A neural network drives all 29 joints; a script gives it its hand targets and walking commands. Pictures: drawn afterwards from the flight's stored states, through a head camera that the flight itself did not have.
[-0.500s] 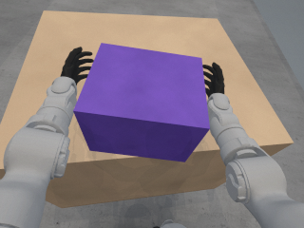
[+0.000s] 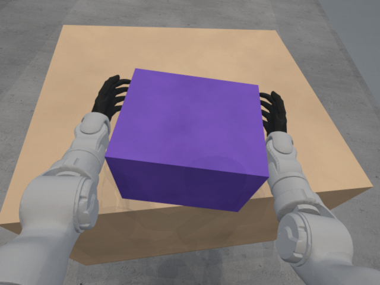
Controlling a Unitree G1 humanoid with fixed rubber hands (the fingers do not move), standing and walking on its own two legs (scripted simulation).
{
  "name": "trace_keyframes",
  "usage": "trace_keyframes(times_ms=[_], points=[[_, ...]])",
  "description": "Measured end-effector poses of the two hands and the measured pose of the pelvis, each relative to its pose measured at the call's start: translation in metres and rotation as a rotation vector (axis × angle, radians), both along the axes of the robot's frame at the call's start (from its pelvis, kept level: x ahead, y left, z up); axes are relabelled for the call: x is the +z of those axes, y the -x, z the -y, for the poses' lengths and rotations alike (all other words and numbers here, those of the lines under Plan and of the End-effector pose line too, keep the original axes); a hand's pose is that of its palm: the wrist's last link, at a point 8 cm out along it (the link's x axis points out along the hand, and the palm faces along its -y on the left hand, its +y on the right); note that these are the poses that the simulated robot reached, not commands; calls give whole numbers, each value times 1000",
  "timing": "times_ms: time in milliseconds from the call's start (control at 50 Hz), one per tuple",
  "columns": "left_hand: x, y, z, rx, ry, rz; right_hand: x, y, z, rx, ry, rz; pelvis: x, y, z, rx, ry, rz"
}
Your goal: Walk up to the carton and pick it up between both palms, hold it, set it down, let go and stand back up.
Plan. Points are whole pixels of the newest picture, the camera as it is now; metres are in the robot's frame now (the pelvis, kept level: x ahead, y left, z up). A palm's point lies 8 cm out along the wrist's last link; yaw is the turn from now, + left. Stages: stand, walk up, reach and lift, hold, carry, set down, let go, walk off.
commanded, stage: reach and lift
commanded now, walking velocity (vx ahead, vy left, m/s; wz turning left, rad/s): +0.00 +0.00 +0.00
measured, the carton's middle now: (188, 143) +0.42 -0.03 +0.03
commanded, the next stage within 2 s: none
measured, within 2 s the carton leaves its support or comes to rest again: leaves its support in 0.94 s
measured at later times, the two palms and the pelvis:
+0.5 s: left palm (102, 112) +0.47 +0.15 +0.08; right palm (273, 130) +0.40 -0.21 +0.08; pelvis +0.02 +0.00 +0.01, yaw -1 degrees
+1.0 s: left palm (100, 113) +0.46 +0.15 +0.09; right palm (276, 131) +0.39 -0.21 +0.09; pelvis +0.01 +0.00 +0.02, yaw -1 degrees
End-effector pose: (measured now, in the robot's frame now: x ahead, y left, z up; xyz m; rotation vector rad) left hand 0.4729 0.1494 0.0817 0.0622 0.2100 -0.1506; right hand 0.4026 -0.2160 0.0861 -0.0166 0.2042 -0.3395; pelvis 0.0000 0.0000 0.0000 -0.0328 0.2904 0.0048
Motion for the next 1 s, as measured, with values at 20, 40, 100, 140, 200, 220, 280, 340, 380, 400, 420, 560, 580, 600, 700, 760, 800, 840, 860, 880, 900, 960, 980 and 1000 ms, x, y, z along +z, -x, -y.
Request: trace_keyframes(times_ms=[20, 40, 100, 140, 200, 220, 280, 340, 380, 400, 420, 560, 580, 600, 700, 760, 800, 840, 860, 880, 900, 960, 980, 1000], points=[[1, 1, 0, 1, 4, 5, 1, 1, 0, 4, 5, 5, 1, -1, -1, 0, 0, 12], [1, 2, 0, 1, 8, 11, 2, 2, 0, 6, 8, 11, 2, -3, -2, -1, 0, 21], [4, 5, -1, 3, 15, 27, 4, 5, 0, 11, 11, 29, 5, -7, -4, -8, -2, 43], [5, 6, -1, 2, 15, 32, 5, 7, -1, 13, 12, 33, 6, -9, -5, -10, -3, 57], [6, 7, -2, 0, 8, 30, 3, 8, -2, 14, 6, 31, 8, -12, -6, -12, -4, 77], [6, 7, -3, 1, 8, 29, 3, 8, -2, 15, 4, 31, 9, -12, -6, -13, -4, 85], [4, 6, -3, 4, 11, 19, 1, 6, -2, 19, -3, 23, 10, -13, -7, -15, -3, 101], [2, 5, -3, 5, 9, 7, 0, 4, -2, 23, -1, 15, 12, -15, -6, -14, -2, 95], [1, 4, -4, 5, 6, 1, -1, 3, -3, 23, 3, 13, 13, -17, -5, -14, -2, 88], [0, 3, -4, 4, 6, -2, -1, 3, -3, 23, 5, 12, 13, -18, -4, -14, -3, 84], [0, 3, -4, 4, 7, -4, -1, 2, -3, 22, 7, 10, 13, -19, -4, -13, -4, 80], [-2, 1, -4, 3, 4, -13, -2, 1, -3, 20, 12, 5, 14, -24, -1, -9, -6, 70], [-2, 2, -4, 3, 5, -13, -2, 1, -3, 20, 13, 6, 14, -25, -1, -9, -6, 70], [-1, 2, -4, 3, 4, -12, -2, 1, -3, 19, 13, 7, 14, -25, -1, -10, -6, 69], [0, 3, -4, 2, 1, -1, -1, 3, -3, 19, 16, 17, 15, -25, -1, -11, -5, 78], [1, 4, -4, 2, 3, 7, 0, 4, -4, 19, 23, 25, 15, -23, -1, -10, -7, 81], [2, 6, -5, 3, 9, 11, 1, 5, -4, 20, 29, 30, 16, -22, -1, -10, -8, 82], [2, 6, -5, 3, 12, 16, 2, 5, -4, 20, 34, 34, 15, -20, -2, -10, -8, 80], [3, 7, -5, 4, 13, 18, 2, 6, -4, 21, 36, 36, 15, -19, -2, -11, -8, 77], [3, 7, -5, 3, 13, 21, 2, 6, -4, 20, 37, 39, 15, -19, -2, -12, -8, 74], [3, 8, -5, 3, 13, 25, 3, 7, -4, 20, 38, 42, 15, -18, -2, -13, -8, 70], [6, 9, -5, 4, 8, 38, 4, 9, -5, 20, 42, 52, 15, -16, -3, -13, -6, 66], [7, 10, -5, 4, 7, 43, 4, 10, -4, 21, 45, 57, 15, -15, -3, -13, -5, 65], [8, 11, -5, 5, 7, 49, 5, 11, -4, 21, 49, 62, 15, -14, -2, -13, -5, 65]])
